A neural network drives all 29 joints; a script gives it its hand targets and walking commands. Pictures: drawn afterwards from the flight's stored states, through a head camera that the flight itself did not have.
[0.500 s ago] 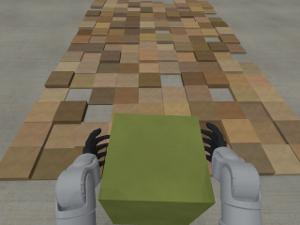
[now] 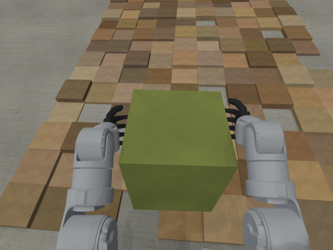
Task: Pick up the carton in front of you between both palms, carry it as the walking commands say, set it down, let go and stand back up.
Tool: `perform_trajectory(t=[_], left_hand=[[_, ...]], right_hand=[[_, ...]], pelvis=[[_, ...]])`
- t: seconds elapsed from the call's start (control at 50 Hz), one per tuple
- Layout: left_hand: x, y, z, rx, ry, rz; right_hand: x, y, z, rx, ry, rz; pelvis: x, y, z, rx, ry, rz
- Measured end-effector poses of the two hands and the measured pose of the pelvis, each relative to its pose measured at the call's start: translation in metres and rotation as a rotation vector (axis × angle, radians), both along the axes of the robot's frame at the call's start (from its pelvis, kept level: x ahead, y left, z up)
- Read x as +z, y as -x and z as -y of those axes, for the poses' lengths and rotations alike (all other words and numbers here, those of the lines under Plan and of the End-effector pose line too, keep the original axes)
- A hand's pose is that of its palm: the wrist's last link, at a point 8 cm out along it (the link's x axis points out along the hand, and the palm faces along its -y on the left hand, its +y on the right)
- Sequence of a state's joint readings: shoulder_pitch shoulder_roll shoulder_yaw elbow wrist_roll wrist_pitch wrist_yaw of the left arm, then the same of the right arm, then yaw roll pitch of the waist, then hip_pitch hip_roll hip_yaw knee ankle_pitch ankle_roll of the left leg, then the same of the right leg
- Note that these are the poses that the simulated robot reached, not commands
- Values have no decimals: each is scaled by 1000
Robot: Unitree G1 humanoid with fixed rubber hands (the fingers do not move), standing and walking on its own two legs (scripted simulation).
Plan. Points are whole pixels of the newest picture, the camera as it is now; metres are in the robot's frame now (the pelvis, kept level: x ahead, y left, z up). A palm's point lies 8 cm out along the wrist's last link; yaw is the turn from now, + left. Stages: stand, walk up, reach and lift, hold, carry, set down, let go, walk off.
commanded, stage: carry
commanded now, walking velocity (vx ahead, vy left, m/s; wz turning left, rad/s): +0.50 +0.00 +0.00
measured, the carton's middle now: (174, 154) +0.35 +0.01 +0.01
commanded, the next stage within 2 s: none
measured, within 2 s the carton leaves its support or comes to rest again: neither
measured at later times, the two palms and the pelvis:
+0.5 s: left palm (133, 37) +0.71 +0.13 +0.12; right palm (228, 38) +0.69 -0.17 +0.13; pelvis +0.34 +0.02 +0.03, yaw -2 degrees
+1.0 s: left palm out of the picture +1.02 +0.13 +0.16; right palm out of the picture +1.05 -0.16 +0.16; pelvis +0.66 -0.03 +0.04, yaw +0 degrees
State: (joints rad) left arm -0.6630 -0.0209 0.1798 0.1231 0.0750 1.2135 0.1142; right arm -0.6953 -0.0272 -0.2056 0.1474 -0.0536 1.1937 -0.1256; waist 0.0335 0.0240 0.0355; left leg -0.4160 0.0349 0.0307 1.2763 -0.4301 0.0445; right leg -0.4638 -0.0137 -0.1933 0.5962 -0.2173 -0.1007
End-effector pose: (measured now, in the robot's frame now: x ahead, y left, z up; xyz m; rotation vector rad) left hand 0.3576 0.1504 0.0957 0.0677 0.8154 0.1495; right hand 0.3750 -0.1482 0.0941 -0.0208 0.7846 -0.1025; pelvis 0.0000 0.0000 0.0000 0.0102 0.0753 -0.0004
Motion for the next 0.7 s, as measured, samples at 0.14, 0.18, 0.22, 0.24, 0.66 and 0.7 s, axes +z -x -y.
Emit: perform_trajectory(t=[0.14,0.18,0.22,0.24,0.66,0.7], left_hand=[[1,-90,1,48,38,20],[6,-119,1,53,48,53],[12,-150,1,51,57,89],[14,-167,0,49,62,106],[58,-466,28,-59,90,142],[58,-495,30,-48,76,143]], right_hand=[[0,-93,2,-19,-34,16],[4,-119,2,-34,-47,49],[9,-146,2,-50,-55,84],[11,-161,1,-57,-57,102],[72,-436,29,-136,0,142],[71,-470,31,-112,3,142]], pelvis=[[16,-82,7,-7,-20,-30],[16,-111,5,-13,-21,-36],[15,-141,2,-20,-18,-40],[13,-157,0,-22,-15,-41],[39,-452,-3,-25,23,-23],[32,-486,5,-22,14,-14]])
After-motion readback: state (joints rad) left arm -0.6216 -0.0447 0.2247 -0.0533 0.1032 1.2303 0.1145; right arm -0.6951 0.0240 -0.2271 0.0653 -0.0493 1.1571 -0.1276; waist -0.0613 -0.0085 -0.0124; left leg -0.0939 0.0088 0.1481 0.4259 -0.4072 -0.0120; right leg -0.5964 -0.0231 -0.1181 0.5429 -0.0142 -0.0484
